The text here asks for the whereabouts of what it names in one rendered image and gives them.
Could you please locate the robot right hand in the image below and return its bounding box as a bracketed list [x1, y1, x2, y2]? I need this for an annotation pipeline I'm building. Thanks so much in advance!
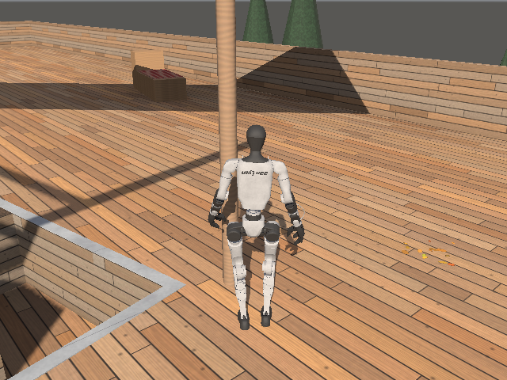
[287, 224, 305, 245]

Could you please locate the left robot foot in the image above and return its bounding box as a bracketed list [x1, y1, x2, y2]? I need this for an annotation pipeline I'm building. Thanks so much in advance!
[238, 310, 250, 330]

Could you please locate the right robot upper arm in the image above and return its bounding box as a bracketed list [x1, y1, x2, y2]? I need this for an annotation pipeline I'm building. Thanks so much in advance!
[272, 160, 293, 204]

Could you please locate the robot right thigh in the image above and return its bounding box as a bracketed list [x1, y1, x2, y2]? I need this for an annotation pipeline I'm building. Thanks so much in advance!
[262, 221, 280, 275]

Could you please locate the robot right forearm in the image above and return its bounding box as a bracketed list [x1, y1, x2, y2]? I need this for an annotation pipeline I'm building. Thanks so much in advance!
[285, 192, 302, 227]

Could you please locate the left robot upper arm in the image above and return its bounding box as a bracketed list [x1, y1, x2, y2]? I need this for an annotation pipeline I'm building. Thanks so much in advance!
[216, 158, 239, 200]

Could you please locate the robot left hand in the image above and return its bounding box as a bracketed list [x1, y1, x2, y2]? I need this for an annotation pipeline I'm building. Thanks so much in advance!
[208, 212, 226, 229]

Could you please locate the robot left forearm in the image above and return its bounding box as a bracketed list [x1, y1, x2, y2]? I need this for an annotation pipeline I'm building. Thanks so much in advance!
[210, 189, 224, 216]

